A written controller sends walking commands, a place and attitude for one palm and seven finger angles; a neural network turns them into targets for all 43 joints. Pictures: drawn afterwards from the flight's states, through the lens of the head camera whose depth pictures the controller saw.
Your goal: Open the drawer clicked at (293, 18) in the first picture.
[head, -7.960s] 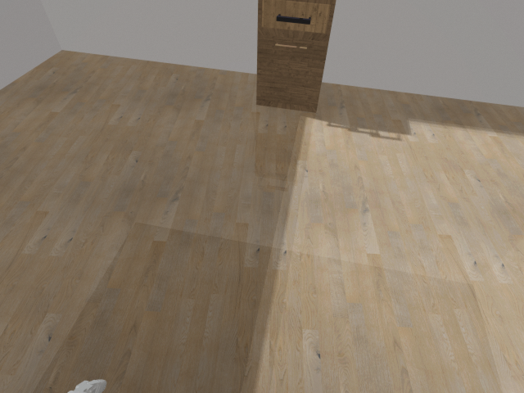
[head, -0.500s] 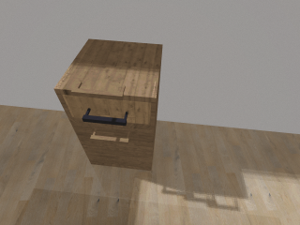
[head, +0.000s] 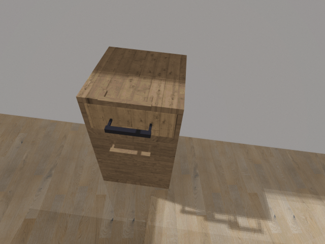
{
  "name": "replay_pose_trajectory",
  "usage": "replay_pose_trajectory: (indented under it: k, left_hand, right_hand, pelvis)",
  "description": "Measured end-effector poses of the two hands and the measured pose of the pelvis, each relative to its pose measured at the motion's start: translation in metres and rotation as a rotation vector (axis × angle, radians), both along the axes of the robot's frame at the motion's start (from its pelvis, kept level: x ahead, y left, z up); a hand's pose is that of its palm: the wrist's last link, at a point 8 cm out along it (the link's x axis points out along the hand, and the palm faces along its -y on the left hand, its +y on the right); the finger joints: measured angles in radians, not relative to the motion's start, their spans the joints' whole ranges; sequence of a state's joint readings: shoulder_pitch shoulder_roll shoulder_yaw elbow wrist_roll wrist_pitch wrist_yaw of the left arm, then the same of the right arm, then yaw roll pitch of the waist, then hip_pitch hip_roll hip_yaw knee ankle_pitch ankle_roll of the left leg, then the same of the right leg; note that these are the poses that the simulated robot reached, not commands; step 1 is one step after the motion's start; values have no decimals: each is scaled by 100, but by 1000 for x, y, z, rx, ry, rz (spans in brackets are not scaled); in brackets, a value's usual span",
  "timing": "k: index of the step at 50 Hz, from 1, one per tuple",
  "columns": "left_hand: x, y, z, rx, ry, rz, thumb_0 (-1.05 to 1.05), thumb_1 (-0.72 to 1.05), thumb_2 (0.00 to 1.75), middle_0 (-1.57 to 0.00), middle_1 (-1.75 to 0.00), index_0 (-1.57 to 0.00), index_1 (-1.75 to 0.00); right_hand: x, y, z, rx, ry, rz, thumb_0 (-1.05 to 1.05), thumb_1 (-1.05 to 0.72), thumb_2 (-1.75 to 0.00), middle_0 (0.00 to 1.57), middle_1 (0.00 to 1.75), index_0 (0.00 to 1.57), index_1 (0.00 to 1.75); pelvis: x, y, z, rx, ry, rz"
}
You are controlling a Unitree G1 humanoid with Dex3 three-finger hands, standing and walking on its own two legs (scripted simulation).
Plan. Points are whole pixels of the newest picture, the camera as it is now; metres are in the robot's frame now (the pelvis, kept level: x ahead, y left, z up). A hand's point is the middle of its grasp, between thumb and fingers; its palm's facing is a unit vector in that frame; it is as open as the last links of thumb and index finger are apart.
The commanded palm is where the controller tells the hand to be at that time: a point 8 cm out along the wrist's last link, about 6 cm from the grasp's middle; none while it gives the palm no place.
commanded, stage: shuffle to correct the standing spot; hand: left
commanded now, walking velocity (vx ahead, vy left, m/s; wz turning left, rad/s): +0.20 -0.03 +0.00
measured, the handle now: (129, 127) +0.59 +0.17 -0.16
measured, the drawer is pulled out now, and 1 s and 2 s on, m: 0.00 0.00 0.00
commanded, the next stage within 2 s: come to a stop and stand still in 0.18 s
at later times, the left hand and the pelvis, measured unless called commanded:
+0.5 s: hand out of the picture -0.01 +0.14 -0.19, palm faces +0.10 -0.99 -0.08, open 7.3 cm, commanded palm none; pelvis +0.06 +0.01 -0.01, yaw +0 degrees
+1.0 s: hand out of the picture +0.04 +0.16 -0.17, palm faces +0.05 -0.98 -0.20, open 7.3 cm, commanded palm none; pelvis +0.04 -0.01 +0.01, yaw +0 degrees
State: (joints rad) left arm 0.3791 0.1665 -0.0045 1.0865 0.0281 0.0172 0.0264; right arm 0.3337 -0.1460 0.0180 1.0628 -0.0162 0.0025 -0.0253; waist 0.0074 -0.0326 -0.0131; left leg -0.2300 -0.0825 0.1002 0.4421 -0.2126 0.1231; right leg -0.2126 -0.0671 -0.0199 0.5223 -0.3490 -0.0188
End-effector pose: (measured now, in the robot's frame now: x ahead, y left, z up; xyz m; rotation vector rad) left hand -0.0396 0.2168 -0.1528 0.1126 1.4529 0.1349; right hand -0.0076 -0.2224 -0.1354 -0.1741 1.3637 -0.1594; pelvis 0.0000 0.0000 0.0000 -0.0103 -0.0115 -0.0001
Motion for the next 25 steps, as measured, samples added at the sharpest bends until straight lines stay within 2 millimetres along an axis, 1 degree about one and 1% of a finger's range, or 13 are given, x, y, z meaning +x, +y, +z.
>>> replay_pose_trajectory:
  k: [4, 7, 10, 12, 15, 19, 22, 25]
  left_hand:
    - [-4, -3, 1, -4, 23, -5, 0, 91, 90, -20, -30, -20, -30]
    - [-1, -10, 2, -8, 24, -3, 0, 91, 90, -20, -30, -20, -30]
    - [5, -19, 3, -12, 9, 12, 0, 91, 90, -20, -30, -20, -30]
    - [8, -25, 2, -17, -10, 33, 0, 91, 90, -20, -30, -20, -30]
    - [9, -32, 1, -27, -17, 69, 0, 91, 90, -20, -30, -20, -30]
    - [8, -35, -1, -55, 25, 78, 0, 91, 90, -20, -30, -20, -30]
    - [13, -31, -10, -77, 60, 81, 0, 91, 90, -20, -30, -20, -30]
    - [25, -22, -16, -79, 73, 82, 0, 91, 90, -20, -30, -20, -30]
  right_hand:
    - [-13, 2, -4, 18, 38, -25, 1, -91, -90, 20, 30, 20, 30]
    - [-20, 1, -8, 30, 58, -41, 1, -91, -90, 20, 30, 20, 30]
    - [-23, -1, -13, 40, 81, -47, 1, -91, -90, 20, 30, 20, 30]
    - [-19, -1, -14, 46, 94, -39, 1, -91, -90, 20, 30, 20, 30]
    - [-2, -1, -10, 48, 93, -20, 1, -91, -90, 20, 30, 20, 30]
    - [39, 2, -1, 27, 24, -2, 1, -91, -90, 20, 30, 20, 30]
    - [64, 2, -4, -15, -22, 13, 2, -93, -90, 20, 30, 20, 30]
    - [82, 9, -5, -33, -41, 16, 2, -93, -90, 19, 30, 20, 30]
  pelvis:
    - [3, -1, -1, 6, 4, -11]
    - [7, -4, -2, 14, 5, -16]
    - [13, -7, -4, 10, 0, -11]
    - [20, -8, -4, -1, 2, -3]
    - [30, -10, -3, -8, 4, 6]
    - [44, -6, 0, -8, -1, 11]
    - [55, 4, -8, -24, -13, 13]
    - [65, 13, -11, -12, -19, 3]
